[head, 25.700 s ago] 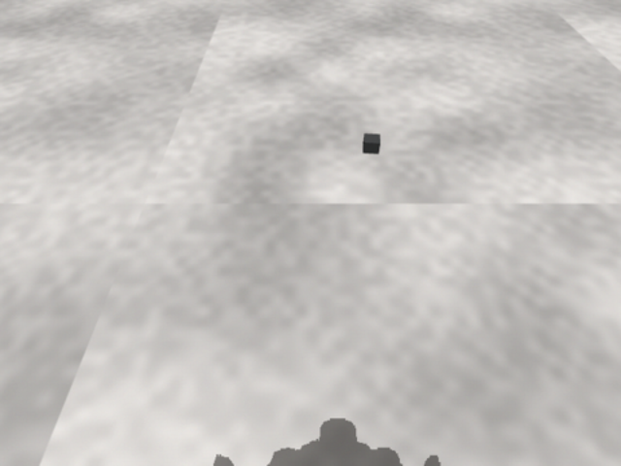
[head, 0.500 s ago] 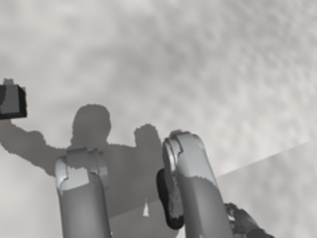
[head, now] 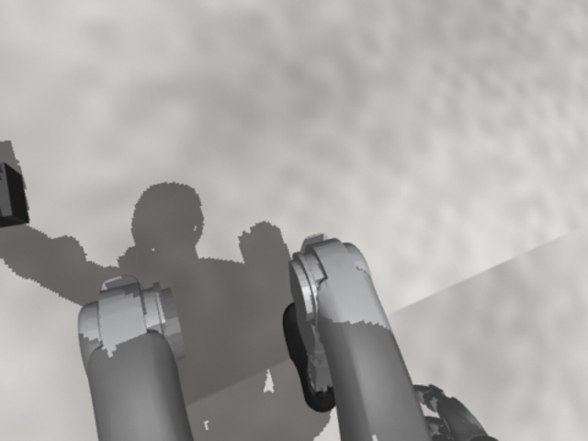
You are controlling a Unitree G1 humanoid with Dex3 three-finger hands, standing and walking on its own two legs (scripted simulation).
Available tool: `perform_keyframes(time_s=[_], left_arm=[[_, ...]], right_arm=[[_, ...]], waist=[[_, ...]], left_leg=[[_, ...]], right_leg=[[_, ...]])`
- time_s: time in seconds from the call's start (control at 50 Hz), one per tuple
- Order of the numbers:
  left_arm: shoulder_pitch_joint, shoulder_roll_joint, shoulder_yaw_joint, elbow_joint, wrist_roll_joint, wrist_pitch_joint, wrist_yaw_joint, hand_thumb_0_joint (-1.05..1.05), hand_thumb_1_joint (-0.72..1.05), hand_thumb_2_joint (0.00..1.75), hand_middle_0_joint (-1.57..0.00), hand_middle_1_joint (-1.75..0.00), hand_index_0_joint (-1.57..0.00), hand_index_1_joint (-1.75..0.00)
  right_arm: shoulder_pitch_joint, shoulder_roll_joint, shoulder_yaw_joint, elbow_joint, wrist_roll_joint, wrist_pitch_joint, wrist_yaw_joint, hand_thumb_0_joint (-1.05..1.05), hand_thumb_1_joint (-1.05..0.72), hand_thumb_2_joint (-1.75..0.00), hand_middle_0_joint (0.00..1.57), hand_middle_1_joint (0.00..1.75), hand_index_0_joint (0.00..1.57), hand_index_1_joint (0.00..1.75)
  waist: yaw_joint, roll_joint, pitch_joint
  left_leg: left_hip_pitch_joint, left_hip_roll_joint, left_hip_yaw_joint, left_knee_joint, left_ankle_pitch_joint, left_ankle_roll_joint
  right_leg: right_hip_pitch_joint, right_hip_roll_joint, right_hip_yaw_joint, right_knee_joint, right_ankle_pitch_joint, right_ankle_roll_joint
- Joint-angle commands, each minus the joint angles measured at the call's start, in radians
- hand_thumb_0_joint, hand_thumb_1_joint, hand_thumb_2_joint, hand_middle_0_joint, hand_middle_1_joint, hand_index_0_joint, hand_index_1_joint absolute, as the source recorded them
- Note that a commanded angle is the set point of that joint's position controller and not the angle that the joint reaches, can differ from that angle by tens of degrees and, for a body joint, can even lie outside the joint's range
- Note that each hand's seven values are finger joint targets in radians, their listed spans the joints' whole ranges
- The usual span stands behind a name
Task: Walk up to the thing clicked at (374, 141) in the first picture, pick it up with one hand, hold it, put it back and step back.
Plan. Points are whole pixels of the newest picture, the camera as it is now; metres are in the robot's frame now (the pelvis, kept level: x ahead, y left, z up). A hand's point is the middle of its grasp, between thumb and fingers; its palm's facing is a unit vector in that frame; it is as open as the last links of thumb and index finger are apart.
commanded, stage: close in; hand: left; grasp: from above
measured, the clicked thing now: out of the picture +0.46 +0.36 -0.29
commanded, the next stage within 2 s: rest palm in 0.26 s
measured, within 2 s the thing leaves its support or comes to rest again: neither
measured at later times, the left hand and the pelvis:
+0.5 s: hand out of the picture +0.44 +0.36 -0.20, palm faces -0.44 -0.09 -0.89, open 11.6 cm; pelvis +0.00 +0.01 -0.01, yaw -2 degrees
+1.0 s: hand out of the picture +0.45 +0.35 -0.24, palm faces -0.45 -0.11 -0.89, open 12.6 cm; pelvis +0.01 +0.01 -0.02, yaw -4 degrees
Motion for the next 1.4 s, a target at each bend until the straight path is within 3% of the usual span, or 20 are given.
perform_keyframes(time_s=[0.0,0.04,0.14,0.22,0.24,0.4,0.48,0.52,0.58,0.66,0.72,0.76,0.86,0.9,0.92,0.96,1.02,1.06,1.12,1.38], left_arm=[[-0.299,0.279,0.005,-0.167,-0.03,-0.045,0.006,0.0,-0.18,0.74,-0.42,-0.68,-0.42,-0.68],[-0.306,0.249,-0.013,-0.17,-0.032,-0.067,0.007,0.0,-0.17,0.76,-0.42,-0.69,-0.41,-0.69],[-0.301,0.257,-0.019,-0.134,-0.002,-0.093,0.029,0.0,-0.21,0.75,-0.36,-0.73,-0.38,-0.72],[-0.317,0.296,0.012,-0.095,0.037,-0.112,0.076,0.0,-0.19,0.75,-0.36,-0.76,-0.38,-0.74],[-0.331,0.314,0.018,-0.11,0.054,-0.117,0.086,0.0,-0.17,0.77,-0.37,-0.77,-0.39,-0.75],[-0.331,0.302,-0.004,0.043,0.11,-0.072,0.185,0.0,-0.14,0.76,-0.36,-0.77,-0.38,-0.75],[-0.36,0.311,-0.018,0.057,0.106,-0.052,0.204,0.0,-0.16,0.76,-0.34,-0.78,-0.36,-0.76],[-0.359,0.337,0.004,0.051,0.096,-0.043,0.215,0.0,-0.16,0.76,-0.34,-0.79,-0.36,-0.76],[-0.344,0.318,-0.02,0.09,0.088,-0.033,0.214,0.0,-0.21,0.77,-0.31,-0.79,-0.33,-0.77],[-0.327,0.364,0.011,0.073,0.077,-0.029,0.224,0.0,-0.22,0.77,-0.31,-0.79,-0.33,-0.77],[-0.301,0.356,-0.004,0.084,0.076,-0.028,0.224,0.0,-0.25,0.78,-0.3,-0.78,-0.31,-0.77],[-0.272,0.383,0.033,0.071,0.058,-0.032,0.237,0.0,-0.26,0.78,-0.3,-0.78,-0.3,-0.77],[-0.287,0.368,0.008,0.08,0.061,-0.031,0.236,0.0,-0.29,0.8,-0.29,-0.77,-0.29,-0.77],[-0.278,0.386,0.022,0.065,0.055,-0.033,0.24,0.0,-0.3,0.82,-0.29,-0.76,-0.28,-0.77],[-0.278,0.387,0.018,0.078,0.06,-0.034,0.24,0.0,-0.29,0.82,-0.3,-0.75,-0.29,-0.76],[-0.245,0.387,0.031,0.083,0.049,-0.036,0.243,0.0,-0.29,0.82,-0.31,-0.73,-0.29,-0.75],[-0.267,0.378,0.012,0.079,0.054,-0.038,0.243,0.0,-0.3,0.82,-0.3,-0.74,-0.28,-0.76],[-0.263,0.382,0.018,0.081,0.041,-0.039,0.25,0.0,-0.32,0.84,-0.3,-0.73,-0.27,-0.76],[-0.27,0.37,-0.003,0.103,0.052,-0.041,0.249,0.0,-0.33,0.84,-0.29,-0.74,-0.26,-0.76],[-0.264,0.367,-0.016,0.126,0.061,-0.034,0.282,0.0,-0.38,0.87,-0.25,-0.77,-0.22,-0.8]], right_arm=[[0.181,-0.263,-0.094,-0.002,-0.014,0.0,-0.013,0.0,-0.9,-0.89,0.2,0.3,0.2,0.3],[0.187,-0.269,-0.094,0.002,-0.019,0.007,-0.011,0.0,-0.9,-0.89,0.2,0.3,0.2,0.3],[0.17,-0.279,-0.086,0.01,-0.022,0.018,-0.005,0.0,-0.9,-0.89,0.2,0.3,0.2,0.3],[0.154,-0.284,-0.075,0.006,-0.034,0.023,-0.001,0.0,-0.9,-0.89,0.2,0.3,0.2,0.3],[0.151,-0.275,-0.069,0.008,-0.036,0.023,0.001,0.0,-0.9,-0.89,0.2,0.3,0.2,0.3],[0.126,-0.275,-0.058,0.013,-0.05,-0.004,0.002,0.0,-0.89,-0.89,0.2,0.3,0.2,0.3],[0.119,-0.287,-0.048,0.011,-0.055,-0.03,0.002,0.0,-0.89,-0.89,0.2,0.3,0.2,0.3],[0.121,-0.295,-0.044,0.007,-0.062,-0.038,0.004,0.0,-0.89,-0.9,0.2,0.3,0.2,0.3],[0.123,-0.298,-0.033,0.008,-0.065,-0.057,0.008,0.0,-0.89,-0.9,0.2,0.3,0.2,0.3],[0.128,-0.306,-0.023,0.006,-0.073,-0.071,0.013,0.0,-0.9,-0.9,0.2,0.3,0.2,0.3],[0.125,-0.306,-0.016,0.002,-0.074,-0.082,0.02,0.0,-0.9,-0.9,0.2,0.3,0.2,0.3],[0.123,-0.316,-0.01,0.001,-0.075,-0.079,0.02,0.0,-0.9,-0.9,0.2,0.3,0.2,0.3],[0.124,-0.321,-0.008,0.0,-0.087,-0.091,0.036,0.0,-0.9,-0.9,0.2,0.3,0.2,0.3],[0.123,-0.329,-0.005,0.003,-0.086,-0.094,0.038,0.0,-0.9,-0.9,0.2,0.3,0.2,0.3],[0.129,-0.329,-0.005,0.0,-0.089,-0.095,0.041,0.0,-0.9,-0.9,0.2,0.3,0.2,0.3],[0.11,-0.334,-0.006,-0.002,-0.089,-0.096,0.042,0.0,-0.9,-0.9,0.2,0.3,0.2,0.3],[0.116,-0.331,-0.002,0.001,-0.097,-0.099,0.047,0.0,-0.9,-0.9,0.2,0.3,0.2,0.3],[0.113,-0.335,0.002,0.002,-0.093,-0.101,0.045,0.0,-0.9,-0.9,0.2,0.3,0.2,0.3],[0.103,-0.34,0.001,-0.003,-0.103,-0.107,0.049,0.0,-0.9,-0.9,0.2,0.3,0.2,0.3],[0.076,-0.343,0.016,-0.005,-0.109,-0.12,0.056,0.0,-0.9,-0.9,0.2,0.3,0.2,0.3]], waist=[[-0.014,0.35,-0.652],[-0.021,0.343,-0.657],[-0.015,0.391,-0.626],[-0.012,0.418,-0.612],[-0.007,0.413,-0.661],[-0.041,0.388,-0.577],[-0.058,0.407,-0.565],[-0.052,0.414,-0.593],[-0.077,0.406,-0.563],[-0.064,0.431,-0.569],[-0.069,0.416,-0.557],[-0.048,0.43,-0.588],[-0.077,0.443,-0.542],[-0.066,0.427,-0.55],[-0.077,0.44,-0.541],[-0.057,0.424,-0.543],[-0.079,0.435,-0.553],[-0.075,0.427,-0.538],[-0.092,0.407,-0.514],[-0.09,0.428,-0.514]], left_leg=[[0.563,0.017,0.123,-0.244,0.154,0.049],[0.561,0.015,0.116,-0.245,0.152,0.049],[0.625,0.02,0.094,-0.254,0.206,0.037],[0.635,0.02,0.091,-0.247,0.24,0.033],[0.65,0.025,0.091,-0.248,0.245,0.036],[0.563,0.024,0.103,-0.234,0.16,0.045],[0.568,0.027,0.091,-0.234,0.137,0.042],[0.585,0.028,0.086,-0.227,0.164,0.04],[0.572,0.032,0.078,-0.211,0.153,0.038],[0.565,0.034,0.081,-0.209,0.167,0.035],[0.555,0.037,0.083,-0.189,0.175,0.036],[0.568,0.035,0.076,-0.196,0.221,0.032],[0.559,0.042,0.074,-0.179,0.219,0.03],[0.564,0.043,0.071,-0.18,0.224,0.031],[0.565,0.043,0.071,-0.178,0.222,0.029],[0.558,0.045,0.065,-0.18,0.216,0.028],[0.564,0.048,0.069,-0.171,0.226,0.031],[0.549,0.045,0.069,-0.173,0.218,0.032],[0.54,0.049,0.067,-0.154,0.19,0.033],[0.554,0.055,0.057,-0.169,0.197,0.026]], right_leg=[[0.28,0.009,-0.13,-0.221,0.19,-0.092],[0.275,0.011,-0.138,-0.22,0.187,-0.093],[0.22,0.012,-0.158,-0.19,0.207,-0.098],[0.212,0.011,-0.163,-0.168,0.228,-0.1],[0.237,0.018,-0.164,-0.165,0.243,-0.098],[0.193,0.026,-0.162,-0.16,0.201,-0.094],[0.177,0.027,-0.171,-0.144,0.184,-0.091],[0.189,0.024,-0.175,-0.13,0.204,-0.087],[0.178,0.028,-0.177,-0.123,0.203,-0.088],[0.21,0.031,-0.181,-0.12,0.217,-0.087],[0.219,0.036,-0.18,-0.117,0.229,-0.089],[0.247,0.033,-0.187,-0.11,0.258,-0.088],[0.238,0.036,-0.19,-0.103,0.262,-0.087],[0.251,0.037,-0.193,-0.107,0.265,-0.086],[0.25,0.036,-0.193,-0.104,0.263,-0.087],[0.247,0.038,-0.2,-0.106,0.254,-0.09],[0.265,0.04,-0.197,-0.107,0.271,-0.086],[0.274,0.039,-0.198,-0.113,0.265,-0.086],[0.254,0.041,-0.201,-0.11,0.247,-0.086],[0.264,0.046,-0.209,-0.1,0.257,-0.085]])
